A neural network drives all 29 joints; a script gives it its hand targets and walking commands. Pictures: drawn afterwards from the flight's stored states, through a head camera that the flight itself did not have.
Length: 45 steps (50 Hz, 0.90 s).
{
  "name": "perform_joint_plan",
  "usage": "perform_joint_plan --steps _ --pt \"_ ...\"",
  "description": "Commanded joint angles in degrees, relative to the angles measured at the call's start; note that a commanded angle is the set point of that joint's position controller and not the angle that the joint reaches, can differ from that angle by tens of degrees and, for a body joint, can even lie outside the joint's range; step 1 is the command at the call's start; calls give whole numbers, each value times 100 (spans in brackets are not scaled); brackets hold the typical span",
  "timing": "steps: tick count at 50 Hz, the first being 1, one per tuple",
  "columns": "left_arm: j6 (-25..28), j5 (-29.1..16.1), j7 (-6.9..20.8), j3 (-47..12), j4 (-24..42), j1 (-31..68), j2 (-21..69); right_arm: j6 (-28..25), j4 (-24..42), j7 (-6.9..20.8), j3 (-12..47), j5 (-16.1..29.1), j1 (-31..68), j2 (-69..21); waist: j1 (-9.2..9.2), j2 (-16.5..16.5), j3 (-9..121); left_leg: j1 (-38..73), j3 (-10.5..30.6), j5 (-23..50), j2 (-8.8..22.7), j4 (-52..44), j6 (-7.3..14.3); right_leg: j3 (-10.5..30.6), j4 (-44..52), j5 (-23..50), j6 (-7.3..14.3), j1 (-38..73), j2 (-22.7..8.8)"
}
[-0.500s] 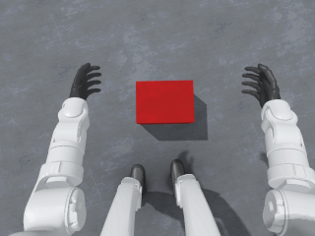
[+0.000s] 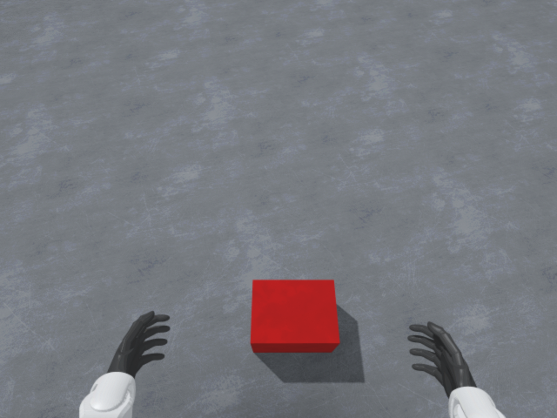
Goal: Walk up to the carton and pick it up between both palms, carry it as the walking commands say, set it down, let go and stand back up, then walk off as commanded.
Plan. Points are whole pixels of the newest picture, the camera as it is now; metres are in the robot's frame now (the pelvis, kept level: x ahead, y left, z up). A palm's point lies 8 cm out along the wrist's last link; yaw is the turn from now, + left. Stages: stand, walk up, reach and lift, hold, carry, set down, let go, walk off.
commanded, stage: let go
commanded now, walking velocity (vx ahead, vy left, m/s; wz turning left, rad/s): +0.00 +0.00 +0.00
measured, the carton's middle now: (292, 316) +0.43 -0.04 -0.68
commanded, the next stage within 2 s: stand in 0.56 s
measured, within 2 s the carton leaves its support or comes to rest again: neither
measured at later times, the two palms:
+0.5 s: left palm (111, 403) +0.16 +0.23 -0.06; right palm (465, 403) +0.17 -0.24 -0.06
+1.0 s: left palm out of the picture +0.14 +0.29 -0.08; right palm (503, 407) +0.16 -0.29 -0.08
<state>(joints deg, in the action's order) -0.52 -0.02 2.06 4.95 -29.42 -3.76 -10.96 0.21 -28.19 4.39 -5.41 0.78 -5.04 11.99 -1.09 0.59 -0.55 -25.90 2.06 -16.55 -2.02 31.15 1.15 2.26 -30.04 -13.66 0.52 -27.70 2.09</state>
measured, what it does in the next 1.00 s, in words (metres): stands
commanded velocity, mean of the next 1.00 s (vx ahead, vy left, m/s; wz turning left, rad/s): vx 0.00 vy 0.00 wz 0.00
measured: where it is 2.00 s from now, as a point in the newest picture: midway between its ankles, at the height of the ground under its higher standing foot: outside the picture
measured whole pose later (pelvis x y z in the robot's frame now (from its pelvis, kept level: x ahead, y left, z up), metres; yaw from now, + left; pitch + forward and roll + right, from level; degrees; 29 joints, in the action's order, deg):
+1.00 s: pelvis +0.03 -0.01 +0.01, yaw +1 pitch +0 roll +0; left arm -0.4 2.2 -0.9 1.9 -45.4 -9.5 -19.7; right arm 0.6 -42.4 -1.0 -1.9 -2.0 -10.5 20.5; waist 0.4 0.9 -0.2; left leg -7.7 3.2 -17.7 -1.5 25.9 0.6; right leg 0.7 -25.4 -15.7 1.2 -9.4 2.0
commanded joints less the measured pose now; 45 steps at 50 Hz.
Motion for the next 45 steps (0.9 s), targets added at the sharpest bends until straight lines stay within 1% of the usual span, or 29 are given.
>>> perform_joint_plan --steps 1,3,5,9,12,14,19,25,28,29,30,31,32,33,37,39,42,45 --pt "101 -34 7 11 738 -361 -471 -84 702 -18 -84 5 -316 598 53 96 1380 1305 75 2032 116 -595 -211 -113 416 1565 -54 1712 43" --pt "41 -44 40 -38 825 -485 -474 -21 785 -13 -14 2 -413 562 87 128 1005 1357 79 1862 133 -731 -194 -135 519 1408 -59 1871 37" --pt "-40 -41 74 -77 894 -645 -475 66 868 -6 52 -9 -560 523 91 118 683 1359 55 1538 157 -883 -170 -135 591 1254 -51 2099 20" --pt "-280 -73 133 -141 1008 -653 -571 316 996 10 92 -51 -531 566 36 80 87 1309 22 807 182 -1096 -180 -148 692 832 -35 2416 12" --pt "-443 -65 158 -163 1022 -566 -595 505 996 18 70 -113 -472 587 -7 48 -243 1297 -2 526 187 -1162 -168 -195 699 649 -51 2550 24" --pt "-528 -39 159 -164 1018 -569 -590 604 975 23 60 -145 -492 596 -14 30 -335 1348 -10 560 178 -1167 -152 -219 686 671 -56 2621 30" --pt "-678 38 145 -153 969 -675 -602 748 969 19 89 -153 -543 599 20 4 -341 1578 -5 976 114 -1089 -113 -229 667 916 -61 2704 15" --pt "-690 51 112 -153 967 -741 -660 864 1059 -53 116 -134 -549 619 54 -16 -166 1727 22 1345 78 -964 -74 -166 585 1280 -115 2774 -7" --pt "-686 -26 16 -164 991 -671 -669 986 1091 -145 128 -119 -494 730 152 7 -100 1742 -40 1353 93 -862 -107 -174 488 1242 -104 2658 32" --pt "-434 224 -188 65 199 -622 -1397 661 324 -394 10 -265 -332 1191 263 -15 -135 1175 166 654 300 -675 -268 67 652 595 -209 1883 -397" --pt "-302 274 -260 75 78 -701 -1505 484 250 -479 -4 -301 -444 1170 179 -94 -120 1409 232 322 320 -681 -234 254 779 155 -134 1658 -476" --pt "-222 309 -271 39 14 -603 -1456 360 148 -494 26 -332 -495 1174 112 -77 -163 1423 284 37 339 -702 -208 354 889 -266 -106 1426 -508" --pt "-157 318 -271 35 -34 -526 -1429 263 45 -490 42 -349 -495 1190 95 -87 -151 1412 348 -81 373 -734 -173 408 948 -493 -80 1352 -526" --pt "-112 307 -278 23 -110 -466 -1382 189 -57 -486 48 -344 -466 1196 97 -71 -111 1385 397 -72 405 -732 -150 429 937 -496 -65 1357 -518" --pt "8 253 -234 -18 -477 -454 -1411 48 -376 -456 64 -312 -395 1328 138 -17 231 1498 501 830 501 -702 -122 387 752 654 -45 1712 -530" --pt "38 249 -247 -33 -638 -466 -1482 19 -522 -477 79 -303 -418 1410 137 -27 341 1601 514 1227 536 -686 -121 377 698 1076 -35 1846 -559" --pt "63 246 -284 -59 -865 -462 -1585 -7 -734 -516 109 -287 -438 1517 132 -41 417 1719 518 1636 575 -679 -124 372 667 1455 -21 1972 -595" --pt "82 235 -312 -81 -1071 -451 -1672 -25 -919 -545 128 -277 -453 1600 130 -37 444 1781 522 1867 598 -691 -124 382 655 1679 -9 2055 -624"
